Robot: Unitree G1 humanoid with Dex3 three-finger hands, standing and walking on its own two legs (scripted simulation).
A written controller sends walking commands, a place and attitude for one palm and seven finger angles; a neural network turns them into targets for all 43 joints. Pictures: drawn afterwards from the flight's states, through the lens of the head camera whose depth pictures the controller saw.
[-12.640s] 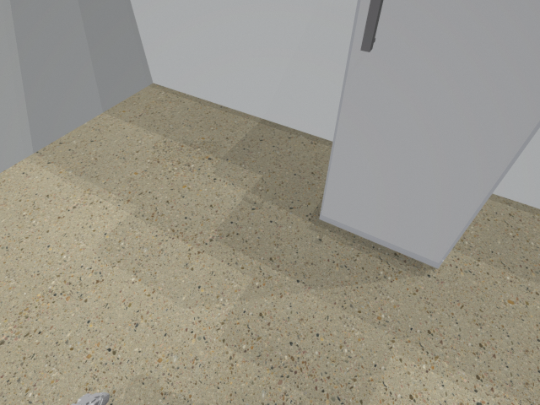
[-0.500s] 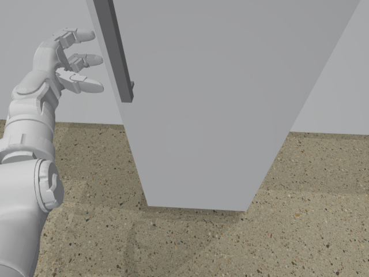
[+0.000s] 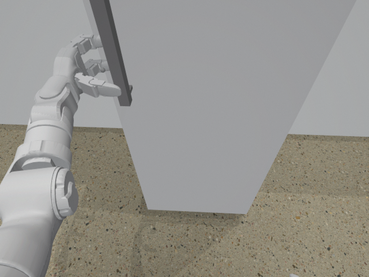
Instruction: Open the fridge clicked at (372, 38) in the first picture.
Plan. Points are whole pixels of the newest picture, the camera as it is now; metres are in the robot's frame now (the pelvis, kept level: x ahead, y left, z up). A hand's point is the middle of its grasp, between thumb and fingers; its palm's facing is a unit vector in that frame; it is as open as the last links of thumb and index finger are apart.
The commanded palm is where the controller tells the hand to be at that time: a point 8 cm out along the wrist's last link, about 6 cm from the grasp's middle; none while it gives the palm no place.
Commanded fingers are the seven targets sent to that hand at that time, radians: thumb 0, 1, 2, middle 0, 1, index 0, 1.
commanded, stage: feel for the door with the fingertips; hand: left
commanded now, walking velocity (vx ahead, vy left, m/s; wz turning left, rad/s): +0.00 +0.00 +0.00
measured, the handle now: (116, 48) +0.53 +0.14 +0.24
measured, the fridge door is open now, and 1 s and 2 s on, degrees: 0 0 0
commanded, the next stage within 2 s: slide the fingers in behind the handle in 0.38 s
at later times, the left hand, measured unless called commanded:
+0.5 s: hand (99, 64) +0.49 +0.17 +0.23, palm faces -0.06 -1.00 +0.01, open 13.8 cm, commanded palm +0.48 +0.22 +0.23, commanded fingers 0.00 -0.50 0.30 -0.30 -1.20 -0.30 -1.20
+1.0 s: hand (103, 68) +0.48 +0.16 +0.23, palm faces -0.08 -1.00 +0.01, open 14.0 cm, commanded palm +0.46 +0.21 +0.23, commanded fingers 0.00 -0.50 0.30 -0.30 -1.20 -0.30 -1.20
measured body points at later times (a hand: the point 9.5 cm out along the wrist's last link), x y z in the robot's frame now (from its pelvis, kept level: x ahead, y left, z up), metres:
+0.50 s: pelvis +0.00 +0.00 +0.00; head +0.03 +0.00 +0.45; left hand +0.49 +0.22 +0.23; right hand +0.02 -0.27 -0.12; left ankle +0.01 +0.12 -0.73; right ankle -0.03 -0.12 -0.73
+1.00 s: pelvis +0.00 +0.01 +0.00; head +0.02 +0.00 +0.45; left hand +0.47 +0.21 +0.23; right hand +0.05 -0.26 -0.12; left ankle +0.01 +0.12 -0.73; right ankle -0.03 -0.12 -0.73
